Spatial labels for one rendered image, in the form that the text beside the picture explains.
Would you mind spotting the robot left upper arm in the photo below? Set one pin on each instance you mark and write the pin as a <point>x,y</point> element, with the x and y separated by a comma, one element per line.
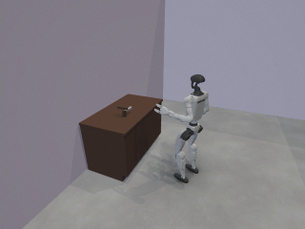
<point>188,101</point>

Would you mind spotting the robot right upper arm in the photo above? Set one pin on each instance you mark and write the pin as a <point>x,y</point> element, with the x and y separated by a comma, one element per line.
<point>206,106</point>

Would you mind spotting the left robot hand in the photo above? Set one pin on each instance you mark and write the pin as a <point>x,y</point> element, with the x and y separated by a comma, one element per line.
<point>163,110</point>

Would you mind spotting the counter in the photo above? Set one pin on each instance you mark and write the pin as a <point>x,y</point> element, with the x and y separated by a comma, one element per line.
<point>115,139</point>

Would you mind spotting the left robot forearm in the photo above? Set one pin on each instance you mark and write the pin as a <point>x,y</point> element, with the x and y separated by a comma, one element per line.
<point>181,117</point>

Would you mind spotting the robot head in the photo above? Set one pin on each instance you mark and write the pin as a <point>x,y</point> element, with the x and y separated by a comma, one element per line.
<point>197,78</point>

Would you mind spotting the robot torso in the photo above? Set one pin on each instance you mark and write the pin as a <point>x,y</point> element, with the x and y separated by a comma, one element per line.
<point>198,110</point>

